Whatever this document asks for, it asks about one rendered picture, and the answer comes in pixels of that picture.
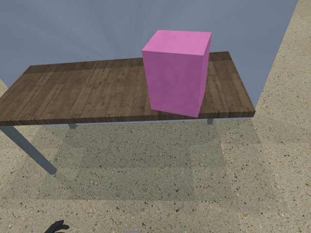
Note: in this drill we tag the table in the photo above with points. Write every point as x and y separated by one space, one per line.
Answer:
108 91

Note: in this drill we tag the carton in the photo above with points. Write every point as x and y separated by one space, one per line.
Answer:
175 64

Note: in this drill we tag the robot left hand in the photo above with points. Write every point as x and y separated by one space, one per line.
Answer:
58 225

